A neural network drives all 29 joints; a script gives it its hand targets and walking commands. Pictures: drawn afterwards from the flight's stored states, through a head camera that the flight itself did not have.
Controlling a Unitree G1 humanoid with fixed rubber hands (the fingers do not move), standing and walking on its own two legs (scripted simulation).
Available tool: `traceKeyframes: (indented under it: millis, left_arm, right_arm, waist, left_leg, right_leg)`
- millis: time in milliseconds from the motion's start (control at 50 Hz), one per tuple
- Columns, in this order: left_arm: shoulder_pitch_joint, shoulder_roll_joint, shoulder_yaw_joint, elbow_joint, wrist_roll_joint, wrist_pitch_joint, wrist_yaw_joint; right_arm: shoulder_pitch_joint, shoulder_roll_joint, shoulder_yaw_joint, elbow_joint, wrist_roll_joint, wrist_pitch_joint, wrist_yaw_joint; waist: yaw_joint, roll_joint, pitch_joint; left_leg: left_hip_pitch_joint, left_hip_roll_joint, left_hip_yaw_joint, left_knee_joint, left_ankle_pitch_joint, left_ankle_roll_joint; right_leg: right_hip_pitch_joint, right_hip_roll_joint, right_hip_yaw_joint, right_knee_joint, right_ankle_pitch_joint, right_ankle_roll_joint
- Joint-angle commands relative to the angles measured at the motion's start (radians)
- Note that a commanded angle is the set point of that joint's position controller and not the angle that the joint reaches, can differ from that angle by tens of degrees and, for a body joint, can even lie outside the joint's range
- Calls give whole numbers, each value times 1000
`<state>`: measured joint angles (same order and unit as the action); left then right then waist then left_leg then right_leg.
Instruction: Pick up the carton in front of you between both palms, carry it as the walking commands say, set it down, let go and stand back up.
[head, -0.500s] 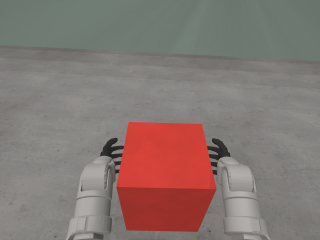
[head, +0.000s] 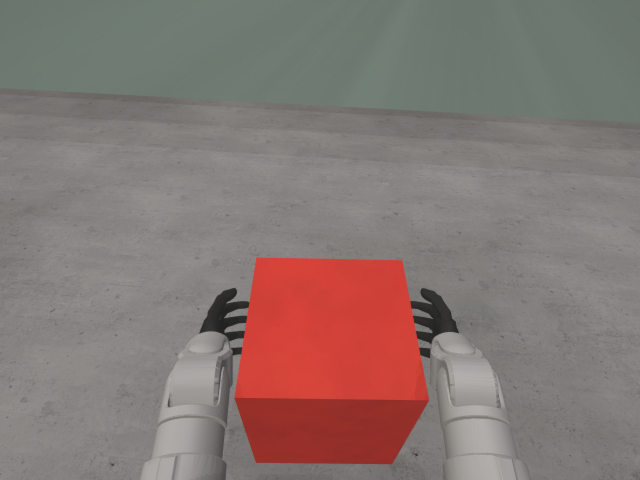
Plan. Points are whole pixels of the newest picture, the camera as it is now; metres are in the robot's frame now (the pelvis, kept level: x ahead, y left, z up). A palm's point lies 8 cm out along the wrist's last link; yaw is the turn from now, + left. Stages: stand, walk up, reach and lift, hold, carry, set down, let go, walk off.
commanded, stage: carry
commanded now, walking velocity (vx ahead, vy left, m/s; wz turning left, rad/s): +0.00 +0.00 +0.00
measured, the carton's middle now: (326, 364) +0.31 +0.00 -0.04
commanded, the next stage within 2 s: hold in 0.16 s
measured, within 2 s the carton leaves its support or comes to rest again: neither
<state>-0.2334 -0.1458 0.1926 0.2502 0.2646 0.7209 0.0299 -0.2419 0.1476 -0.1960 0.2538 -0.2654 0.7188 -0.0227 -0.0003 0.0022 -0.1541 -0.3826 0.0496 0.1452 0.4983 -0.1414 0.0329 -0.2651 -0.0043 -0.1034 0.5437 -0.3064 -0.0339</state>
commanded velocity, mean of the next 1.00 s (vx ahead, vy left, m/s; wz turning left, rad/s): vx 0.00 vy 0.00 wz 0.00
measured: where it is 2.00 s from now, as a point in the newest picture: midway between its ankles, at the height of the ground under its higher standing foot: outside the picture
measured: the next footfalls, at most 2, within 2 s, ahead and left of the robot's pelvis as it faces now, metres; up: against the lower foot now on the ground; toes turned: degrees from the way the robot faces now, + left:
none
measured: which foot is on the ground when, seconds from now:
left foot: down 0.00-1.00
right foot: down 0.00-1.00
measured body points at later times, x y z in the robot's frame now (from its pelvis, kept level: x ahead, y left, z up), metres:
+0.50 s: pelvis +0.00 +0.01 +0.01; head -0.04 +0.03 +0.45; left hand +0.32 +0.13 +0.04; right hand +0.28 -0.17 +0.04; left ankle +0.07 +0.10 -0.73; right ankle -0.01 -0.09 -0.73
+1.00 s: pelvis -0.02 +0.02 -0.02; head +0.10 +0.03 +0.41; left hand +0.37 +0.13 -0.06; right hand +0.33 -0.17 -0.06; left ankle +0.07 +0.11 -0.73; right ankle -0.01 -0.09 -0.73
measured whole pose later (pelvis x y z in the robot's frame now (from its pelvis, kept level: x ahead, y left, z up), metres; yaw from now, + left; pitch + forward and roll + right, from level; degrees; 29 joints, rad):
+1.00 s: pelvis -0.02 +0.02 -0.02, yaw -5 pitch +7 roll -1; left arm -0.60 -0.17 0.47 0.59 0.42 0.34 -0.01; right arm -0.57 0.21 -0.56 0.55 -0.44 0.32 0.03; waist -0.02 -0.03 0.13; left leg -0.62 -0.04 0.00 0.70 -0.21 0.04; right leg -0.53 0.05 0.04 0.75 -0.35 -0.01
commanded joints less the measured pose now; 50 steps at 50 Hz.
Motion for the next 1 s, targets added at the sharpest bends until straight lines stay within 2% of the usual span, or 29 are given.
traceKeyframes:
  millis: [0, 140, 160, 180, 200, 220, 260, 360, 460, 540, 640, 700, 760, 860, 920, 980]
  left_arm:
    - [-464, -921, -518, -50, -256, -35, -254]
    - [-484, -932, -526, -62, -264, -36, -254]
    - [-472, -969, -514, -100, -274, -28, -269]
    - [-494, -951, -533, -127, -268, -36, -278]
    - [-511, -958, -550, -125, -273, -36, -284]
    - [-516, -951, -560, -131, -280, -38, -290]
    - [-504, -949, -567, -120, -275, -39, -284]
    - [-473, -946, -545, -89, -250, -38, -258]
    - [-468, -957, -519, -54, -241, -38, -252]
    - [-484, -967, -503, -33, -241, -38, -252]
    - [-591, -979, -420, 83, -208, -64, -258]
    - [-694, -974, -319, 214, -158, -109, -265]
    - [-766, -902, -192, 309, -77, -166, -245]
    - [-736, -689, -13, 392, 50, -293, -198]
    - [-735, -641, -9, 403, 65, -389, -185]
    - [-773, -692, -102, 403, 35, -490, -182]
  right_arm:
    - [-437, 924, 507, -31, 246, -28, 246]
    - [-454, 937, 515, -38, 253, -30, 247]
    - [-455, 994, 496, -10, 245, -38, 263]
    - [-451, 989, 498, -18, 236, -55, 264]
    - [-448, 985, 490, -8, 231, -65, 261]
    - [-433, 978, 483, -9, 228, -70, 257]
    - [-447, 968, 480, -8, 237, -79, 252]
    - [-476, 958, 486, 6, 250, -82, 262]
    - [-501, 959, 483, 11, 254, -76, 270]
    - [-513, 953, 469, 16, 244, -73, 269]
    - [-598, 928, 358, 126, 174, -104, 272]
    - [-690, 921, 243, 243, 106, -149, 273]
    - [-757, 863, 108, 323, 15, -198, 253]
    - [-727, 694, -61, 380, -100, -307, 207]
    - [-726, 663, -58, 376, -97, -401, 196]
    - [-763, 708, 35, 366, -46, -501, 199]
  waist:
    - [-1, 4, -184]
    - [-1, 3, -175]
    - [-6, -120, -40]
    - [-14, -126, -56]
    - [-12, -88, -52]
    - [-20, -73, -55]
    - [-21, -36, -62]
    - [12, 11, -31]
    - [18, 11, -28]
    - [8, 0, -28]
    - [-16, -11, 26]
    - [-29, -13, 50]
    - [-31, -9, 75]
    - [-16, -10, 57]
    - [-12, 0, -39]
    - [-20, 9, -196]
  left_leg:
    - [155, 112, -136, -68, 19, 2]
    - [148, 111, -138, -69, 8, 1]
    - [475, -128, -227, -24, 78, 12]
    - [516, -114, -236, -27, 86, 6]
    - [491, -116, -231, -34, 95, 1]
    - [456, -115, -231, -47, 93, -5]
    - [511, -113, -235, -57, 74, -11]
    - [536, -106, -245, -81, 57, -12]
    - [561, -95, -252, -98, 76, -9]
    - [574, -88, -256, -104, 97, -8]
    - [540, -82, -266, -95, -22, -13]
    - [493, -81, -272, -63, -104, -11]
    - [410, -80, -284, -20, -132, -6]
    - [235, -98, -262, 75, -19, 1]
    - [152, -114, -254, 156, 79, -2]
    - [114, -126, -263, 246, 172, -6]
  right_leg:
    - [-34, -130, 127, -121, 60, -17]
    - [-40, -130, 130, -125, 55, -18]
    - [-98, 12, 259, -210, 120, -31]
    - [-131, 8, 263, -232, 84, -39]
    - [-83, 9, 263, -233, 99, -44]
    - [-22, 17, 253, -224, 118, -43]
    - [-41, 11, 259, -238, 107, -42]
    - [-34, 22, 249, -232, 87, -33]
    - [-31, 38, 240, -223, 103, -20]
    - [-27, 48, 234, -218, 114, -15]
    - [-81, 50, 225, -200, 6, -27]
    - [-140, 50, 217, -166, -60, -34]
    - [-194, 55, 211, -102, -70, -34]
    - [-304, 76, 201, -3, -1, -14]
    - [-379, 94, 195, 73, 53, 4]
    - [-465, 111, 185, 160, 114, 18]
